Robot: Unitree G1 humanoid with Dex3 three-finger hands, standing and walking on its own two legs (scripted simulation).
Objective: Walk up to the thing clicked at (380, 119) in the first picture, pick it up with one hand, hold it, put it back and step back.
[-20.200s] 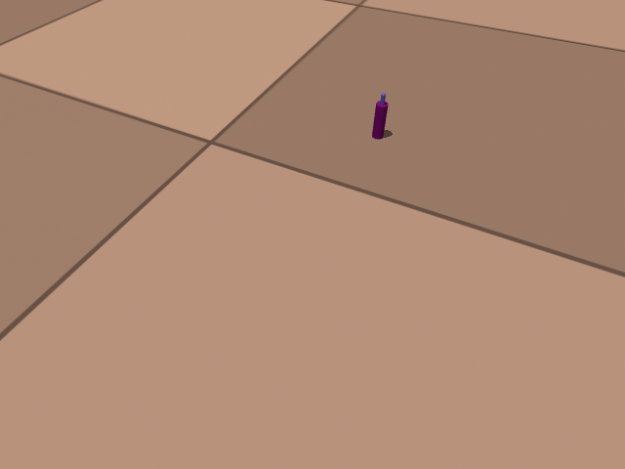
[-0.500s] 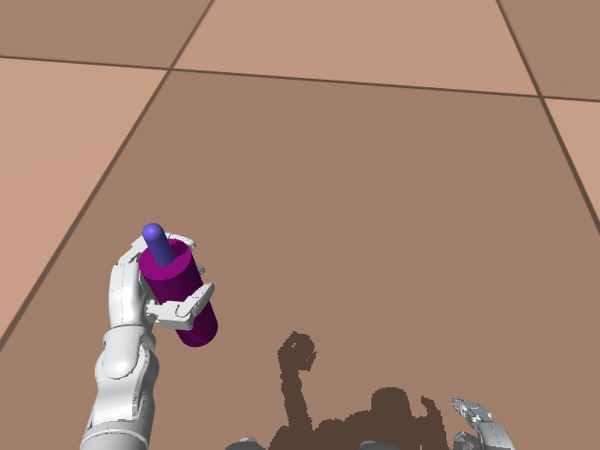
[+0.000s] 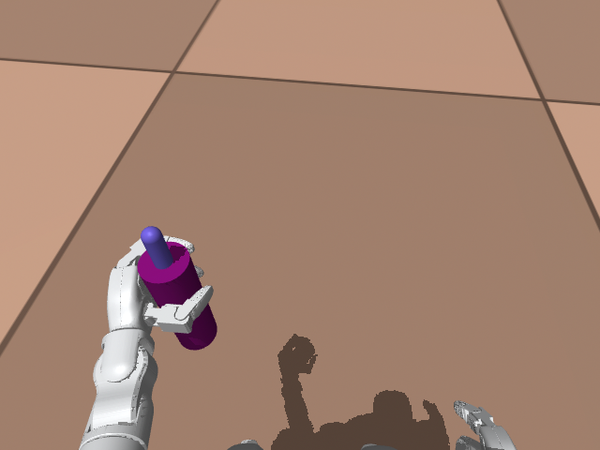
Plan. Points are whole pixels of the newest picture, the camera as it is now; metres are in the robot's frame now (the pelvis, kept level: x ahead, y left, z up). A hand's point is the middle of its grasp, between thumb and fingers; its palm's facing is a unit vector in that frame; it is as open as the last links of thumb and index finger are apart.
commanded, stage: hold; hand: left
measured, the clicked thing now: (178, 290) +0.32 +0.17 +0.03
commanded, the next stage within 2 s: crouch in 0.78 s
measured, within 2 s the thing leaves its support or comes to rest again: neither
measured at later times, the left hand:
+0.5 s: hand (177, 295) +0.31 +0.17 +0.04, palm faces +0.12 -0.99 -0.01, open 8.7 cm
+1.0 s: hand (178, 292) +0.31 +0.17 +0.04, palm faces +0.12 -0.99 -0.01, open 8.7 cm
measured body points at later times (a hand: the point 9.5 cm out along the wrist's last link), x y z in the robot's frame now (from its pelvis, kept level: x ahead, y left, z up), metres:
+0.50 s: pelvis -0.01 +0.00 +0.00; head +0.02 +0.01 +0.45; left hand +0.30 +0.22 +0.05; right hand +0.11 -0.25 -0.11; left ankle +0.02 +0.13 -0.70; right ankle +0.00 -0.13 -0.70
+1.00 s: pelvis -0.01 +0.00 +0.00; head +0.03 +0.01 +0.45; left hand +0.30 +0.22 +0.05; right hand +0.12 -0.24 -0.11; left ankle +0.02 +0.13 -0.70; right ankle +0.00 -0.13 -0.70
